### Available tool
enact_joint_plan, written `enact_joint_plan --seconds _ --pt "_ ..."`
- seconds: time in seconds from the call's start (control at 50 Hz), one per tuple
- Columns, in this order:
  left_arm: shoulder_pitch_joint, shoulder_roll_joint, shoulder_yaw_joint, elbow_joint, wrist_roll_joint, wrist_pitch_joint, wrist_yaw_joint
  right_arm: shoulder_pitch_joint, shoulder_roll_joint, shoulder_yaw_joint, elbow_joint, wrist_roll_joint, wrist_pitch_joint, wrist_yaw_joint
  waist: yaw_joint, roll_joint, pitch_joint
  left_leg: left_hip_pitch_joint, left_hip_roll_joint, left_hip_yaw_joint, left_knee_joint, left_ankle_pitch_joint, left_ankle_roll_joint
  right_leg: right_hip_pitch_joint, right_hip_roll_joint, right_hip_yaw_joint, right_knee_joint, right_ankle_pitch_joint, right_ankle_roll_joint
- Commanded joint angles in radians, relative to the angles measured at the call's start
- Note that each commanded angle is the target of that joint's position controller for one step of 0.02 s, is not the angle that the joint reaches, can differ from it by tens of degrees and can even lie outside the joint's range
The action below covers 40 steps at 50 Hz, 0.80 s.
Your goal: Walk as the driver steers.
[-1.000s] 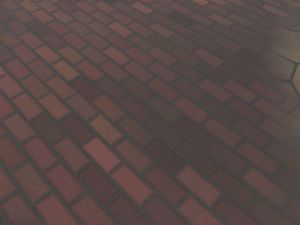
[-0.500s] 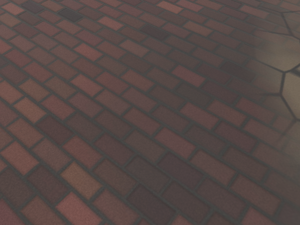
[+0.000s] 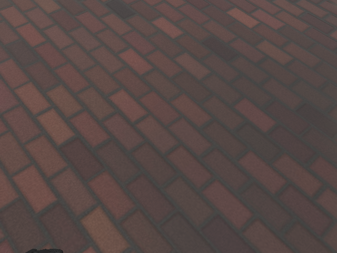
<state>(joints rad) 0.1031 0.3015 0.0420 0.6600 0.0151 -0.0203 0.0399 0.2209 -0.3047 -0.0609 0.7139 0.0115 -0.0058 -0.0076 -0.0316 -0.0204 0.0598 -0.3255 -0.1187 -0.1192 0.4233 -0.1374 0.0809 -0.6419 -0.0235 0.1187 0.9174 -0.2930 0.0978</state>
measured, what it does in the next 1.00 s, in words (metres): steps on the spot, turning left: right foot, then left foot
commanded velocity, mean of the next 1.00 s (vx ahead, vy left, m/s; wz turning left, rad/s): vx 0.03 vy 0.00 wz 0.58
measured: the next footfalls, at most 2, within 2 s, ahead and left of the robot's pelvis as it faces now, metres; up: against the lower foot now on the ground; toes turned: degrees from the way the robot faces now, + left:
right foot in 0.20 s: +0.17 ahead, -0.14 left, +0.00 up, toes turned +14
left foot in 0.62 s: +0.06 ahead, +0.11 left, +0.00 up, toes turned +24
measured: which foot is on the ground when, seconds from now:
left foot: down 0.00-0.20, up 0.22-0.60, down 0.62-1.00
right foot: up 0.00-0.18, down 0.20-0.62, up 0.64-1.00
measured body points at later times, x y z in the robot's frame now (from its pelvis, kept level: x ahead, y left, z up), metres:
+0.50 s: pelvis +0.07 -0.04 +0.00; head +0.11 -0.04 +0.45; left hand +0.12 +0.27 -0.09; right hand +0.30 -0.26 -0.11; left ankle +0.02 +0.10 -0.69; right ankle +0.13 -0.15 -0.74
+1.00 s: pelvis +0.05 +0.00 +0.00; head +0.07 +0.03 +0.45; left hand +0.04 +0.33 -0.10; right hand +0.35 -0.15 -0.08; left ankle +0.02 +0.09 -0.74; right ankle +0.15 -0.12 -0.71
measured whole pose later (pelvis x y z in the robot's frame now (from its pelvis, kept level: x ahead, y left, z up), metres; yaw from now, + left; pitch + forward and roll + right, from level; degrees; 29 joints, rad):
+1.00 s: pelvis +0.05 +0.00 +0.00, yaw +36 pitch +2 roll -2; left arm 0.10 0.30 0.08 0.70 -0.01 0.00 0.02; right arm 0.18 -0.31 -0.07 0.62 0.01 0.05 -0.03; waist -0.02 -0.01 0.04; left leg -0.31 -0.09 -0.19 0.50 -0.21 0.04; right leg -0.41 0.03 0.09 0.75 -0.37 0.08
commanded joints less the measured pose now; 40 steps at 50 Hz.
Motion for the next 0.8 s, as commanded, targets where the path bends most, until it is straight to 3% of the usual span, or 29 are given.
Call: enact_joint_plan --seconds 0.02,0.06,0.12,0.16,0.18,0.2,0.22,0.24,0.26,0.28,0.32,0.36,0.46,0.52,0.58,0.6,0.62,0.64,0.66,0.68,0.72,0.74,0.8 --pt "0.042 0.076 0.027 -0.044 -0.005 0.004 0.003 -0.029 -0.169 -0.048 -0.077 0.007 0.014 -0.024 0.031 0.117 -0.200 0.081 0.227 -0.218 -0.051 0.335 0.130 0.118 0.036 -0.018 -0.077 0.084 0.013" --pt "-0.002 0.076 0.028 -0.057 -0.009 -0.002 -0.003 -0.023 -0.168 -0.049 -0.080 0.005 0.026 -0.029 0.014 0.137 -0.179 0.100 0.227 -0.268 -0.042 0.237 0.125 0.117 0.047 -0.002 -0.148 0.076 0.008" --pt "-0.021 0.087 0.034 -0.063 -0.013 -0.022 -0.014 -0.020 -0.163 -0.049 -0.089 0.003 0.037 -0.030 0.008 0.166 -0.167 0.148 0.234 -0.341 0.011 0.272 0.120 0.158 0.066 0.009 -0.262 0.027 -0.010" --pt "0.023 0.094 0.043 -0.049 -0.016 -0.036 -0.021 -0.051 -0.153 -0.047 -0.104 0.012 0.041 -0.030 0.041 0.179 -0.163 0.159 0.208 -0.373 0.059 0.281 0.091 0.256 0.067 0.000 -0.436 0.096 -0.037" --pt "0.056 0.103 0.049 -0.036 -0.015 -0.043 -0.022 -0.065 -0.139 -0.043 -0.113 0.016 0.042 -0.030 0.060 0.172 -0.161 0.120 0.174 -0.364 0.093 0.214 0.060 0.360 0.037 -0.003 -0.553 0.235 -0.059" --pt "0.074 0.161 0.063 -0.042 -0.001 -0.041 -0.016 -0.021 -0.093 -0.029 -0.120 0.003 0.041 -0.028 0.035 0.059 -0.210 0.027 0.115 -0.294 0.224 -0.042 0.011 0.515 -0.138 0.121 -0.548 0.403 -0.127" --pt "0.049 0.226 0.076 -0.045 0.027 -0.024 -0.012 0.056 -0.070 -0.024 -0.128 0.002 0.035 -0.026 -0.027 -0.219 -0.181 -0.187 -0.049 -0.102 0.409 -0.480 -0.059 0.604 -0.333 0.351 -0.547 0.712 -0.297" --pt "0.100 0.176 0.071 -0.039 0.024 -0.020 -0.012 0.064 -0.156 -0.045 -0.120 -0.011 0.027 -0.021 0.012 -0.232 -0.210 -0.259 -0.002 -0.054 0.644 -0.569 -0.113 0.607 -0.425 0.459 -0.550 0.760 -0.397" --pt "0.081 0.129 0.057 -0.048 0.014 -0.019 -0.009 0.060 -0.200 -0.063 -0.103 -0.002 0.030 -0.018 0.016 -0.144 -0.192 -0.274 0.035 -0.052 0.755 -0.501 -0.138 0.587 -0.379 0.353 -0.530 0.721 -0.380" --pt "0.048 0.102 0.051 -0.052 0.007 -0.013 -0.008 0.053 -0.194 -0.068 -0.083 0.006 0.044 -0.023 0.010 -0.089 -0.166 -0.282 0.054 -0.035 0.796 -0.436 -0.158 0.565 -0.303 0.240 -0.519 0.649 -0.329" --pt "0.014 0.097 0.045 -0.054 -0.004 -0.001 -0.003 0.031 -0.149 -0.060 -0.089 0.012 0.067 -0.025 0.011 -0.090 -0.131 -0.288 0.074 -0.002 0.817 -0.350 -0.180 0.518 -0.242 0.129 -0.535 0.579 -0.293" --pt "0.021 0.108 0.051 -0.046 0.004 0.011 0.003 -0.003 -0.103 -0.047 -0.112 0.018 0.070 -0.021 0.025 -0.135 -0.121 -0.271 0.082 0.056 0.735 -0.299 -0.190 0.511 -0.203 0.048 -0.564 0.551 -0.295" --pt "0.027 0.151 0.072 -0.034 -0.001 0.026 0.005 -0.063 -0.080 -0.035 -0.155 0.009 0.066 -0.005 0.059 -0.172 -0.164 -0.160 0.141 0.105 0.491 -0.264 -0.180 0.539 -0.255 -0.013 -0.577 0.510 -0.322" --pt "0.021 0.169 0.080 -0.024 -0.014 0.027 -0.005 -0.056 -0.095 -0.041 -0.161 0.008 0.070 0.009 0.060 -0.182 -0.159 -0.075 0.142 0.143 0.363 -0.242 -0.152 0.518 -0.275 -0.039 -0.572 0.451 -0.314" --pt "0.001 0.176 0.084 -0.013 -0.038 0.026 -0.010 0.001 -0.094 -0.051 -0.149 0.007 0.073 0.023 0.018 -0.163 -0.148 0.047 0.121 0.186 0.132 -0.111 -0.091 0.482 -0.275 -0.077 -0.501 0.365 -0.260" --pt "0.026 0.152 0.079 0.002 -0.043 0.024 -0.010 0.039 -0.105 -0.060 -0.133 0.004 0.072 0.021 0.007 -0.131 -0.150 0.139 0.098 0.180 0.040 -0.039 -0.058 0.429 -0.246 -0.114 -0.434 0.290 -0.210" --pt "0.076 0.108 0.069 0.019 -0.025 0.024 -0.016 0.070 -0.161 -0.078 -0.132 0.003 0.068 0.011 0.014 0.032 -0.143 0.270 0.186 0.024 -0.041 0.165 -0.006 0.284 -0.176 -0.207 -0.258 0.112 -0.119" --pt "0.068 0.049 0.045 -0.029 0.033 0.025 -0.022 0.066 -0.278 -0.097 -0.165 -0.002 0.063 -0.006 0.048 0.363 -0.131 0.370 0.451 -0.340 -0.033 0.524 0.151 -0.006 -0.028 -0.258 0.052 -0.370 -0.015" --pt "-0.042 0.096 0.059 -0.059 0.011 0.019 -0.010 0.089 -0.256 -0.089 -0.172 -0.045 0.039 0.006 -0.048 0.284 -0.187 0.271 0.506 -0.416 -0.084 0.422 0.279 -0.039 0.012 -0.093 0.212 -0.401 -0.020" --pt "-0.061 0.126 0.070 -0.055 -0.013 0.022 -0.003 0.049 -0.229 -0.078 -0.164 -0.048 0.021 0.009 -0.023 0.198 -0.141 0.232 0.445 -0.331 -0.100 0.307 0.238 -0.042 -0.008 -0.060 0.264 -0.318 -0.035" --pt "-0.020 0.130 0.080 -0.019 -0.008 0.031 0.010 -0.048 -0.165 -0.059 -0.167 -0.007 0.015 -0.003 0.023 0.149 -0.110 0.200 0.354 -0.234 -0.092 0.199 0.142 -0.038 -0.024 -0.045 0.235 -0.170 -0.038" --pt "-0.003 0.128 0.082 -0.017 -0.002 0.032 0.011 -0.071 -0.158 -0.053 -0.170 -0.001 0.018 -0.010 0.037 0.161 -0.113 0.170 0.331 -0.213 -0.090 0.232 0.136 -0.003 -0.012 -0.049 0.244 -0.121 -0.028" --pt "0.012 0.102 0.076 -0.013 -0.011 0.024 0.001 -0.056 -0.145 -0.046 -0.167 -0.010 0.023 -0.024 0.039 0.157 -0.146 0.187 0.302 -0.202 -0.082 0.255 0.140 0.035 0.017 -0.054 0.195 -0.055 -0.015"
Velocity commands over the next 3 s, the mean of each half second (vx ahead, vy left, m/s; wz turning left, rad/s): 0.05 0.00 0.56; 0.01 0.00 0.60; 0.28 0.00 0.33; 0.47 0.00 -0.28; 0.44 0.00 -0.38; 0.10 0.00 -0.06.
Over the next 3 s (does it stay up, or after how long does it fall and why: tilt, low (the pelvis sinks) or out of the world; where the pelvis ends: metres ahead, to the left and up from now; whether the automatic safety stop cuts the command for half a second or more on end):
stays up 0.64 0.46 -0.01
